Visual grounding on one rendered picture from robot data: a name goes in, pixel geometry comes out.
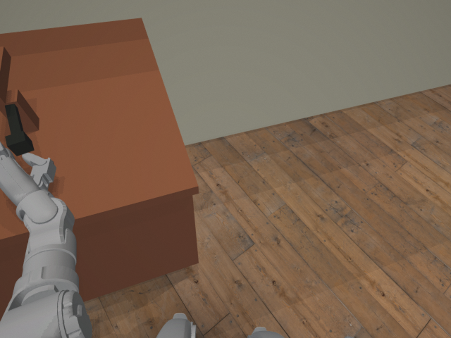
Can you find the counter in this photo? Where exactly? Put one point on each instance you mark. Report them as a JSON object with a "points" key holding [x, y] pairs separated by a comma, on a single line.
{"points": [[91, 98]]}

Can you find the robot left forearm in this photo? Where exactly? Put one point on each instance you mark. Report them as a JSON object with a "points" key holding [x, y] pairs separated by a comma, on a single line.
{"points": [[51, 253]]}

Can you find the left robot upper arm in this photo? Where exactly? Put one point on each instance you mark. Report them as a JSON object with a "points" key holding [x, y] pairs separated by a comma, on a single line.
{"points": [[59, 315]]}

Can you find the tap lever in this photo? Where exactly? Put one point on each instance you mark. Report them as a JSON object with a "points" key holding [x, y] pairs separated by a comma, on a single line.
{"points": [[18, 142]]}

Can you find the left robot shin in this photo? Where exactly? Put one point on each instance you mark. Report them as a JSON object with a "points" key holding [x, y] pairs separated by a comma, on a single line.
{"points": [[180, 315]]}

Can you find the right robot shin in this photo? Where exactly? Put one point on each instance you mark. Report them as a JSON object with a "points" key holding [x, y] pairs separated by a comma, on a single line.
{"points": [[259, 329]]}

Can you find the robot shin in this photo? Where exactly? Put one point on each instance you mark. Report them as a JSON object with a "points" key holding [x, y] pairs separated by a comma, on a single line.
{"points": [[180, 315], [259, 329]]}

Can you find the left robot hand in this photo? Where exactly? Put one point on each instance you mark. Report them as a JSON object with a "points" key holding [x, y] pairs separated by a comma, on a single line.
{"points": [[16, 183]]}

